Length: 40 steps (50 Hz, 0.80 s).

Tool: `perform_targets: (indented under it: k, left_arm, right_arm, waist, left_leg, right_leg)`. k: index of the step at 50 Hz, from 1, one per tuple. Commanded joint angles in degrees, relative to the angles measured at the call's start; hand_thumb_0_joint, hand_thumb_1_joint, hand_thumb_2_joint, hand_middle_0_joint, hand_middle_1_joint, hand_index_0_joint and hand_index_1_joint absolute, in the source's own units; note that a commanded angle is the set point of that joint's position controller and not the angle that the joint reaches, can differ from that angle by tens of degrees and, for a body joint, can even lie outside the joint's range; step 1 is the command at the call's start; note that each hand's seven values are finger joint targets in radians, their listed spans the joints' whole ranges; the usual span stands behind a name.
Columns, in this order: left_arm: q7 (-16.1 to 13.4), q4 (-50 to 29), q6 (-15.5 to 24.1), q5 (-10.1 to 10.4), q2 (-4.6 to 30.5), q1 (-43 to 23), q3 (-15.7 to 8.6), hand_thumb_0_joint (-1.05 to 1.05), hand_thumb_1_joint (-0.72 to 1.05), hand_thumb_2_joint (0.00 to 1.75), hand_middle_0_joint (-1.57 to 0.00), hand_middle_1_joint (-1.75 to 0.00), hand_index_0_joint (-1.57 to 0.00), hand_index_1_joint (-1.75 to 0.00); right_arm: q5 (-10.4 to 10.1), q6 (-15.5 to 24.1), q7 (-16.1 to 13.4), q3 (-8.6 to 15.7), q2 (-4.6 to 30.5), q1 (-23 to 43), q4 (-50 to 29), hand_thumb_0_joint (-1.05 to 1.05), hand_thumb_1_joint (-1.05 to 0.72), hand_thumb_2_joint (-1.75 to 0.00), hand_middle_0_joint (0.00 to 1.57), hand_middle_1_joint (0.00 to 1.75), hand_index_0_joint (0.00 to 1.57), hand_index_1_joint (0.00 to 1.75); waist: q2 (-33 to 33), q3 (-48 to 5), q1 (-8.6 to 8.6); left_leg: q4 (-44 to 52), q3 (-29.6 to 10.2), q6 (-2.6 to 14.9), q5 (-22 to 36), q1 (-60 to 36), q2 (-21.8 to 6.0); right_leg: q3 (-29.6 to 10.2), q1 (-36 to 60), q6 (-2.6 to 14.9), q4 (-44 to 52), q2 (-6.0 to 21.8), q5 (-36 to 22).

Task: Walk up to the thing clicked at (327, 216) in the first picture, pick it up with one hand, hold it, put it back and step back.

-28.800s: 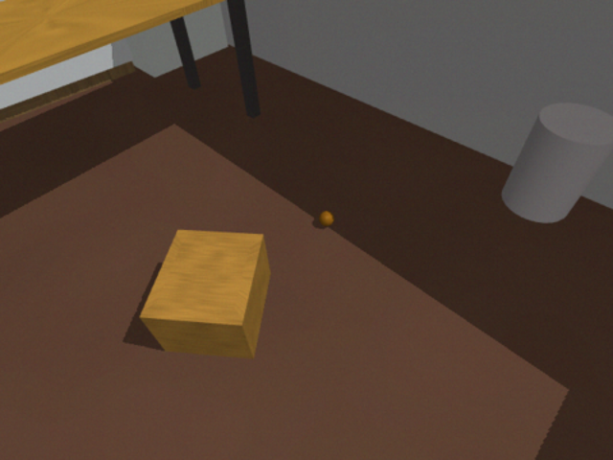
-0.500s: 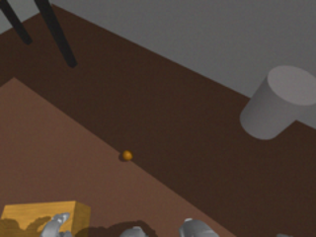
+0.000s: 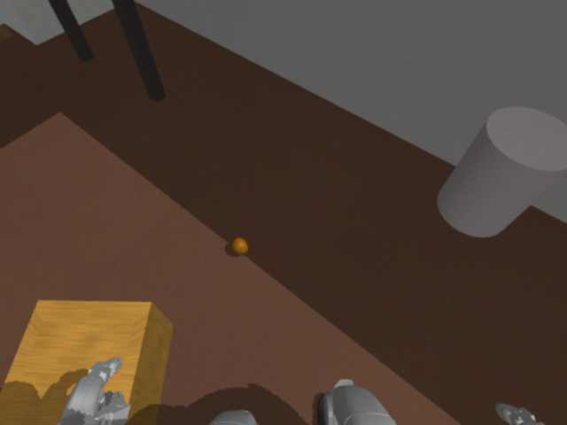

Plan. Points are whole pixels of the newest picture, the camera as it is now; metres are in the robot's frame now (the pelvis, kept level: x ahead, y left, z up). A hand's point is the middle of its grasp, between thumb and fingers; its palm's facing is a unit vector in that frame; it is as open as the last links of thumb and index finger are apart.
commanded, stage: walk up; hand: left
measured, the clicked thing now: (240, 245) +0.72 +0.21 -0.72
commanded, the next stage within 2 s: stand in 1.70 s
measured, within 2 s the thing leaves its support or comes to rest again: neither
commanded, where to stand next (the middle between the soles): +0.32 -0.01 m, yaw -3 degrees
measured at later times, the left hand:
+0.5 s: hand out of the picture -0.05 +0.22 -0.12, palm faces -0.02 -0.91 -0.41, open 7.3 cm
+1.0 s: hand out of the picture -0.01 +0.22 -0.13, palm faces +0.01 -0.92 -0.39, open 7.3 cm
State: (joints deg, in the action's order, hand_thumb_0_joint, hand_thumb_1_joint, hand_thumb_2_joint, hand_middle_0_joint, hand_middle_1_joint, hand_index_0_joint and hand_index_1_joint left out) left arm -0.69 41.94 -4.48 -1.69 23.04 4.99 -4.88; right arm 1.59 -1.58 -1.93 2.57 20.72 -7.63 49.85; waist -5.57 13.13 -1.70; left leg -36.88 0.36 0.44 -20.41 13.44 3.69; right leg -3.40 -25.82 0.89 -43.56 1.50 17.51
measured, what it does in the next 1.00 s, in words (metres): walks backwards: right foot, then left foot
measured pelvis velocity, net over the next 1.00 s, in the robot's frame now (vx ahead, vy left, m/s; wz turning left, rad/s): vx -0.09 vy -0.05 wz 0.01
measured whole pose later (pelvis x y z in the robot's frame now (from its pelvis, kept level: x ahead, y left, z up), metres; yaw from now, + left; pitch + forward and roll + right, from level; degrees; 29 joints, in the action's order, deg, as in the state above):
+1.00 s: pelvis -0.09 -0.05 +0.01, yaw +0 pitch -4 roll -1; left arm -0.3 55.1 2.7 -1.8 20.5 11.3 -3.4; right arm 0.3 -1.0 0.5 2.9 21.7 -11.4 53.6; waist 2.3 4.9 0.1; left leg -39.8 -4.8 -0.1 -22.9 14.8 -0.7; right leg 2.6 -13.2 1.1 -32.2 -1.1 15.1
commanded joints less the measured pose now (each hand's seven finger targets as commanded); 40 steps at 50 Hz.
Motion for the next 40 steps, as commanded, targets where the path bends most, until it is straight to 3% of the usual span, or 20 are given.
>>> perform_targets:
  k: [1, 3, 4, 8, 11, 13, 15, 16, 17, 18, 19, 22, 25, 28, 32, 33, 34, 35, 36, 40]
  left_arm:
    - [-1.1, -4.3, 0.1, -0.4, 11.7, -0.4, -3.6, 0.00, 0.90, 0.90, -0.20, -0.30, -0.20, -0.30]
    - [-0.2, -1.7, -0.1, 0.6, 10.4, 4.3, -3.9, 0.00, 0.90, 0.90, -0.20, -0.30, -0.20, -0.30]
    - [0.1, -0.7, -0.2, 0.8, 10.5, 6.9, -3.9, 0.00, 0.90, 0.90, -0.20, -0.30, -0.20, -0.30]
    - [0.7, 0.1, 1.7, 0.4, 8.9, 7.1, -3.1, 0.00, 0.90, 0.90, -0.20, -0.30, -0.20, -0.30]
    - [1.1, 1.3, 3.6, 0.6, 9.0, 6.3, -1.8, 0.00, 0.90, 0.90, -0.20, -0.30, -0.20, -0.30]
    - [0.9, 4.3, 4.6, 0.5, 9.0, 9.0, -2.2, 0.00, 0.90, 0.90, -0.20, -0.30, -0.20, -0.30]
    - [0.3, 9.4, 5.5, 0.0, 9.0, 15.9, -2.8, 0.00, 0.90, 0.90, -0.20, -0.30, -0.20, -0.30]
    - [0.1, 10.0, 5.9, -0.8, 12.6, 15.9, -3.7, 0.00, 0.90, 0.90, -0.20, -0.30, -0.20, -0.30]
    - [-0.1, 7.7, 6.4, -1.2, 15.7, 13.1, -4.1, 0.00, 0.90, 0.90, -0.20, -0.30, -0.20, -0.30]
    - [0.0, 5.6, 6.1, -1.5, 20.3, 8.0, -4.6, 0.00, 0.90, 0.90, -0.20, -0.30, -0.20, -0.30]
    - [0.1, 4.8, 6.1, -1.3, 18.4, 3.3, -4.0, 0.00, 0.90, 0.90, -0.20, -0.30, -0.20, -0.30]
    - [-0.1, 5.7, 7.1, -0.2, 12.4, 2.6, -3.2, 0.00, 0.90, 0.90, -0.20, -0.30, -0.20, -0.30]
    - [0.1, 6.7, 7.7, -0.4, 13.2, 8.6, -3.3, 0.00, 0.90, 0.90, -0.20, -0.30, -0.20, -0.30]
    - [0.0, 6.6, 7.5, -0.2, 13.5, 9.6, -3.7, 0.00, 0.90, 0.90, -0.20, -0.30, -0.20, -0.30]
    - [0.1, 5.5, 6.7, 1.0, 12.0, 6.9, -1.9, 0.00, 0.90, 0.90, -0.20, -0.30, -0.20, -0.30]
    - [0.0, 4.9, 6.7, 1.3, 10.1, 6.0, -1.2, 0.00, 0.90, 0.90, -0.20, -0.30, -0.20, -0.30]
    - [0.0, 4.0, 6.7, 1.9, 7.6, 6.1, -0.6, 0.00, 0.90, 0.90, -0.20, -0.30, -0.20, -0.30]
    - [-0.3, 4.7, 6.1, 2.1, 8.2, 3.9, -1.1, 0.00, 0.90, 0.90, -0.20, -0.30, -0.20, -0.30]
    - [-0.4, 5.3, 5.8, 1.7, 10.8, 3.6, -1.5, 0.00, 0.90, 0.90, -0.20, -0.30, -0.20, -0.30]
    - [0.7, 6.9, 6.2, 1.4, 9.6, 6.7, -1.1, 0.00, 0.90, 0.90, -0.20, -0.30, -0.20, -0.30]
  right_arm:
    - [0.7, 2.1, -1.0, 6.5, 22.9, 0.1, -6.2, 0.00, -0.90, -0.90, 0.20, 0.30, 0.20, 0.30]
    - [1.3, 2.2, -1.1, 4.6, 16.8, 5.3, -7.1, 0.00, -0.90, -0.90, 0.20, 0.30, 0.20, 0.30]
    - [1.0, 2.3, -1.3, 4.2, 15.2, 5.6, -7.5, 0.00, -0.90, -0.90, 0.20, 0.30, 0.20, 0.30]
    - [0.4, 2.6, -0.4, 4.3, 13.8, -1.7, -5.5, 0.00, -0.90, -0.90, 0.20, 0.30, 0.20, 0.30]
    - [0.7, 2.2, 0.6, 4.4, 14.7, -1.9, -6.0, 0.00, -0.90, -0.90, 0.20, 0.30, 0.20, 0.30]
    - [1.2, 1.3, 1.3, 4.5, 15.9, -1.6, -6.0, 0.00, -0.90, -0.90, 0.20, 0.30, 0.20, 0.30]
    - [0.7, 0.3, 1.4, 4.1, 15.5, 0.0, -6.1, 0.00, -0.90, -0.90, 0.20, 0.30, 0.20, 0.30]
    - [0.0, 0.2, 1.4, 3.0, 11.1, -0.7, -6.7, 0.00, -0.90, -0.90, 0.20, 0.30, 0.20, 0.30]
    - [-0.3, 0.4, 1.4, 1.5, 7.6, -0.9, -7.8, 0.00, -0.90, -0.90, 0.20, 0.30, 0.20, 0.30]
    - [-0.4, 0.4, 0.6, 3.2, 12.2, 2.9, -7.3, 0.00, -0.90, -0.90, 0.20, 0.30, 0.20, 0.30]
    - [-0.7, 0.7, 0.9, 4.1, 14.2, 2.1, -5.4, 0.00, -0.90, -0.90, 0.20, 0.30, 0.20, 0.30]
    - [-1.4, 1.5, 1.3, 2.9, 11.6, -2.7, -2.2, 0.00, -0.90, -0.90, 0.20, 0.30, 0.20, 0.30]
    - [-0.5, 1.8, 1.7, 2.7, 11.7, -1.5, -2.3, 0.00, -0.90, -0.90, 0.20, 0.30, 0.20, 0.30]
    - [0.0, 2.8, 2.2, 2.6, 11.2, -0.6, -2.2, 0.00, -0.90, -0.90, 0.20, 0.30, 0.20, 0.30]
    - [0.0, 4.0, 2.1, 3.2, 10.3, -6.1, 0.5, 0.00, -0.90, -0.90, 0.20, 0.30, 0.20, 0.30]
    - [0.3, 4.3, 1.8, 4.0, 11.5, -8.5, 1.4, 0.00, -0.90, -0.90, 0.20, 0.30, 0.20, 0.30]
    - [0.7, 4.6, 1.7, 5.1, 15.5, -9.6, 1.3, 0.00, -0.90, -0.90, 0.20, 0.30, 0.20, 0.30]
    - [0.4, 4.4, 1.8, 5.4, 18.1, -8.2, 0.8, 0.00, -0.90, -0.90, 0.20, 0.30, 0.20, 0.30]
    - [0.2, 4.2, 2.0, 5.8, 18.9, -8.2, 1.0, 0.00, -0.90, -0.90, 0.20, 0.30, 0.20, 0.30]
    - [0.2, 4.2, 2.0, 4.3, 14.4, -4.2, -0.6, 0.00, -0.90, -0.90, 0.20, 0.30, 0.20, 0.30]
  waist:
    - [18.0, -13.6, 3.28]
    - [12.4, -12.8, -0.96]
    - [11.8, -11.7, -2.18]
    - [15.7, -14.3, 1.98]
    - [19.1, -16.6, 4.26]
    - [20.5, -16.8, 3.48]
    - [15.0, -14.4, -0.65]
    - [4.6, -11.9, 0.14]
    - [-6.0, -9.0, 0.52]
    - [-3.7, -6.3, -2.09]
    - [-3.2, -2.4, -0.03]
    - [-1.6, -4.9, 2.40]
    - [-4.2, -6.7, -1.09]
    - [-6.3, -9.1, -2.04]
    - [-2.1, -13.5, 1.68]
    - [1.1, -16.0, 2.68]
    - [11.7, -18.6, 2.67]
    - [13.6, -15.7, 2.56]
    - [14.0, -13.4, 3.44]
    - [15.1, -8.8, 1.34]
  left_leg:
    - [19.1, -34.0, 19.11, 23.4, 6.8, -32.2]
    - [14.8, -16.2, 13.48, 28.7, 3.4, -21.0]
    - [13.8, -11.9, 10.81, 28.1, 2.1, -17.5]
    - [12.5, -11.1, 10.47, 18.7, -10.1, -15.1]
    - [12.5, -9.4, 11.70, 3.9, -11.1, -15.0]
    - [11.1, -8.8, 11.21, -0.2, -6.4, -14.6]
    - [3.4, -6.2, 8.24, -0.1, 4.6, -12.6]
    - [-4.9, -4.4, 4.29, -4.9, 13.0, -8.7]
    - [-10.1, -3.6, 0.26, -12.9, 21.2, -1.9]
    - [-14.9, -10.4, -0.77, -13.6, 13.4, -2.9]
    - [-18.0, -10.7, -0.77, -10.7, 8.9, -4.6]
    - [-15.6, -9.7, -0.91, -3.0, 13.2, -1.7]
    - [-10.9, -7.6, -1.38, -4.2, 12.6, -2.5]
    - [-2.0, -4.1, -1.16, -6.3, 12.9, -3.8]
    - [15.8, -0.8, 0.90, 7.6, -3.3, -2.0]
    - [16.7, -5.7, 2.34, 14.2, -8.7, -5.1]
    - [17.2, -19.7, 5.96, 21.9, -14.3, -14.8]
    - [18.4, -27.4, 12.67, 11.1, -9.9, -20.6]
    - [19.8, -29.3, 15.88, 3.2, -6.1, -22.5]
    - [20.4, -18.2, 10.47, 3.3, -4.4, -15.6]
  right_leg:
    - [-10.0, 1.7, -0.10, -29.3, -4.2, 19.0]
    - [-10.5, -0.6, -0.02, -32.7, -7.1, 12.9]
    - [-9.7, -2.9, -0.23, -32.6, -8.0, 10.2]
    - [-4.9, -3.2, -2.64, -17.0, -5.9, 9.1]
    - [0.5, 3.3, -2.98, 1.6, -2.6, 12.4]
    - [3.6, 11.0, -2.06, 10.8, -3.0, 12.8]
    - [4.0, 21.0, 0.19, 24.4, -3.8, 3.1]
    - [-9.6, 22.1, 1.95, 26.1, 2.0, 7.9]
    - [-26.7, 18.2, 4.97, 30.2, 12.7, 14.2]
    - [-32.8, 2.2, 12.46, 32.3, 20.4, 22.8]
    - [-30.7, -4.4, 13.16, 32.9, 20.1, 24.8]
    - [-11.4, 10.4, 6.75, 26.1, 9.6, 0.3]
    - [-12.1, 14.6, 7.25, 26.3, 10.1, 2.5]
    - [-11.1, 22.0, 9.23, 23.2, 12.6, -8.2]
    - [-4.8, 18.0, 5.91, 12.4, 10.3, -24.8]
    - [-2.1, 15.7, 3.50, 6.5, 7.5, -25.1]
    - [2.5, 7.4, 0.68, -2.9, 0.8, -14.6]
    - [4.3, 3.3, 0.66, -5.0, -2.7, 13.6]
    - [1.0, 3.6, 1.16, -8.5, -0.5, 18.8]
    - [1.8, 0.9, 0.90, -3.4, 0.5, 11.3]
